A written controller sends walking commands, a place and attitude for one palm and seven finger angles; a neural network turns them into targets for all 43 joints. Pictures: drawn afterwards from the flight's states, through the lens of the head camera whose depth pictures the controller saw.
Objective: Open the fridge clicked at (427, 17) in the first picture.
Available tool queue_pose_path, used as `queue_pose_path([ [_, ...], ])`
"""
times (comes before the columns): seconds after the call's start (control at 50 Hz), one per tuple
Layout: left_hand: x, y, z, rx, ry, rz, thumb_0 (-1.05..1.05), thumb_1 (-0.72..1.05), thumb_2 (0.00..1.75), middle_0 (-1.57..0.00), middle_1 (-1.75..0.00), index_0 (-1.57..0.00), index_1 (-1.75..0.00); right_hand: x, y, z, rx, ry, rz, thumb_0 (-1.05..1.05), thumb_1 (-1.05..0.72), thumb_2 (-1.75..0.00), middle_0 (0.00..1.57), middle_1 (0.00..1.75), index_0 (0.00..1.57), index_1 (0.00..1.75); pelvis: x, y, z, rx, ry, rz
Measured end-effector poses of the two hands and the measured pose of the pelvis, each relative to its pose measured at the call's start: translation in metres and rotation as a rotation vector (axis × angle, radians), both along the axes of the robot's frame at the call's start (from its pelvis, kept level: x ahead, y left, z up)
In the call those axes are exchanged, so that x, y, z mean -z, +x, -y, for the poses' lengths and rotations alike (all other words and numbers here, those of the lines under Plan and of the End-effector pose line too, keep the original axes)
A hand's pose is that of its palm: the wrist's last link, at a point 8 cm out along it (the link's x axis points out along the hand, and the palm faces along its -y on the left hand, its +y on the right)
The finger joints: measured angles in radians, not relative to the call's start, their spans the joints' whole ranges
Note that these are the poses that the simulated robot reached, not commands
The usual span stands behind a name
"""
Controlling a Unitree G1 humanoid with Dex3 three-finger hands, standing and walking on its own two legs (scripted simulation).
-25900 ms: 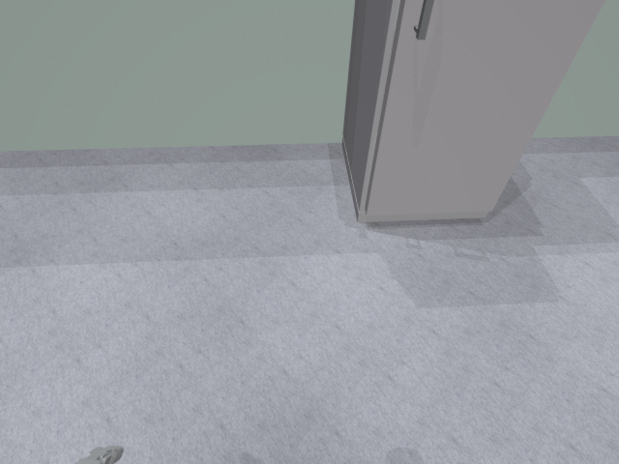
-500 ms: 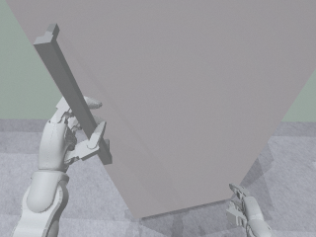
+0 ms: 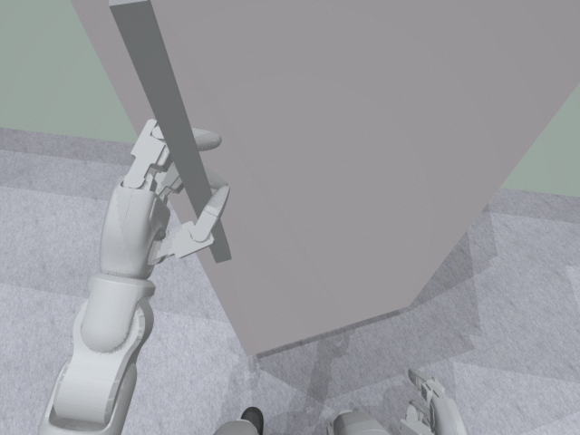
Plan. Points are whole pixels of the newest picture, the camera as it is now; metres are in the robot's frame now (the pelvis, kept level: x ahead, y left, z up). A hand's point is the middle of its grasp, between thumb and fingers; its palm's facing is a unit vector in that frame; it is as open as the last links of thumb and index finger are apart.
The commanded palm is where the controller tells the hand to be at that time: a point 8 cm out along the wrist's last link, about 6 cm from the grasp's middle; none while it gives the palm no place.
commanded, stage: walk backward, drawing the door open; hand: left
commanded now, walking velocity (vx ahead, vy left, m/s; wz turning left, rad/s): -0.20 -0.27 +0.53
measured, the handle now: (190, 159) +0.35 +0.10 +0.22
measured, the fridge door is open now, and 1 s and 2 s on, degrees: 26 58 67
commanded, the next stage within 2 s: stop walking and hold the door back in 1.14 s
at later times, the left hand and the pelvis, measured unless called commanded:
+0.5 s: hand (292, 349) +0.18 +0.00 +0.19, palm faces +0.25 -0.95 -0.21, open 7.4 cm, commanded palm +0.14 +0.05 +0.19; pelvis -0.07 -0.18 -0.01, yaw +22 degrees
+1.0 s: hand out of the picture +0.09 -0.11 +0.19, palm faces +0.69 -0.69 -0.19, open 6.8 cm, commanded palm +0.03 -0.10 +0.19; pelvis -0.03 -0.41 +0.00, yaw +46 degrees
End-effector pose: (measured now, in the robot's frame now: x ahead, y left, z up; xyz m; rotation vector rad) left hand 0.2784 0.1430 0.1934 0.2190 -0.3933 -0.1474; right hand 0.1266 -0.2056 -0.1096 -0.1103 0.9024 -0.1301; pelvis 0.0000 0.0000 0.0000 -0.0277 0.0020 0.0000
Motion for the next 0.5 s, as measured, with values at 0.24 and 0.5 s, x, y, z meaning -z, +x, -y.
queue_pose_path([
  [0.24,0.001,-0.069,0.04,-0.155,-0.023,0.012,-0.08,0.59,0.77,-0.46,-1.4,-0.19,-1.25,-0.005,0.022,0.069,-0.144,-0.046,0.091,0.01,-0.9,-0.9,0.2,0.3,0.2,0.3,0.006,-0.044,0.077,-0.184,0.038,-0.005],
  [0.5,0.005,-0.132,0.09,-0.348,-0.026,0.049,-0.09,0.61,0.78,-0.46,-1.4,-0.16,-1.21,-0.007,0.043,0.116,-0.421,-0.019,0.125,0.01,-0.9,-0.9,0.2,0.29,0.2,0.3,0.007,-0.072,0.183,-0.391,0.003,0.027],
])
